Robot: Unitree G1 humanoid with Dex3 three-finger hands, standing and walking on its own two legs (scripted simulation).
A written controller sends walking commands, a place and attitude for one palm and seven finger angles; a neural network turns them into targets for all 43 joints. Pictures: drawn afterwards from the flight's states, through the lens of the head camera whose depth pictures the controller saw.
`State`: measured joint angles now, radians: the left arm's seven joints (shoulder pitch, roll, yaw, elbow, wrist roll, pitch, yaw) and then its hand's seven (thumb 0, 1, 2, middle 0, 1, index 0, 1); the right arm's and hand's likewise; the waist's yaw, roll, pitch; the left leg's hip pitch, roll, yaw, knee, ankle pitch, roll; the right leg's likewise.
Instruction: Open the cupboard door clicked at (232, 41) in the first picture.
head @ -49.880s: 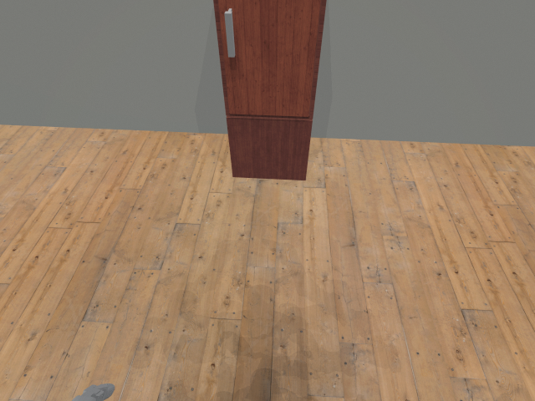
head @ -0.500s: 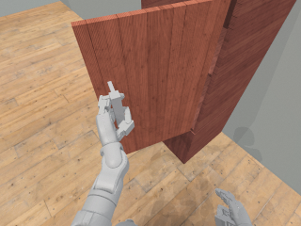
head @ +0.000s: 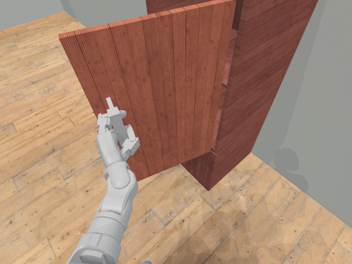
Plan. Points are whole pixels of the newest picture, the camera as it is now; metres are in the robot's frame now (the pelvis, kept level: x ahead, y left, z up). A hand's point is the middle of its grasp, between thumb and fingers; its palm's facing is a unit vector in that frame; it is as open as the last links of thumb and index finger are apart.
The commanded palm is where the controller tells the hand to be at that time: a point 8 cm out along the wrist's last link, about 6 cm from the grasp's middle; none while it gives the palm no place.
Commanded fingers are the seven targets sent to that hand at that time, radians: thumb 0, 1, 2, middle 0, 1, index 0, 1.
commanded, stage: pull the door open along its arc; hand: left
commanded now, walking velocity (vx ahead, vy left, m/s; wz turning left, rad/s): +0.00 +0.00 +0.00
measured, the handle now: (118, 127) +0.43 +0.15 +0.06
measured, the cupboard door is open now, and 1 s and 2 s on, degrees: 74 88 90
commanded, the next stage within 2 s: open thumb and fingers to let go in 0.38 s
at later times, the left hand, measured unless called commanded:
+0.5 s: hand (153, 164) +0.32 +0.05 +0.07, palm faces +0.23 -0.97 -0.02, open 6.3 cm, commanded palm +0.28 +0.10 +0.06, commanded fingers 0.00 0.76 0.84 -0.39 -1.34 -0.39 -1.34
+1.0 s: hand (152, 165) +0.32 +0.06 +0.07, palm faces +0.32 -0.95 -0.02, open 12.6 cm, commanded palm +0.28 +0.10 +0.06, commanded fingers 0.00 -0.50 0.30 -0.26 -0.95 -0.26 -0.95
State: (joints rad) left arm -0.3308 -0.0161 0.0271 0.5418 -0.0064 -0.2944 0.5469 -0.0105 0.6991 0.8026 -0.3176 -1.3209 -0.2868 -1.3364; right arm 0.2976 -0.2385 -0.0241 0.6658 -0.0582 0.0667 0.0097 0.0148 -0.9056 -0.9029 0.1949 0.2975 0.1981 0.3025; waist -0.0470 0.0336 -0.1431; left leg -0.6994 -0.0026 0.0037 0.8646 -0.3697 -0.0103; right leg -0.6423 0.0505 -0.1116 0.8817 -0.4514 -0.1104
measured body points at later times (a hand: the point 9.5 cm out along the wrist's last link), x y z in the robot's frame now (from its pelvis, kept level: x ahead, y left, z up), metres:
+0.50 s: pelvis +0.03 +0.01 +0.00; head +0.04 -0.01 +0.45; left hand +0.30 +0.10 +0.08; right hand +0.23 -0.19 -0.08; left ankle +0.03 +0.13 -0.69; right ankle -0.01 -0.04 -0.69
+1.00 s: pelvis +0.00 +0.00 -0.01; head +0.03 -0.02 +0.44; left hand +0.30 +0.10 +0.07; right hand +0.15 -0.22 -0.12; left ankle +0.03 +0.13 -0.69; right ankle -0.01 -0.04 -0.69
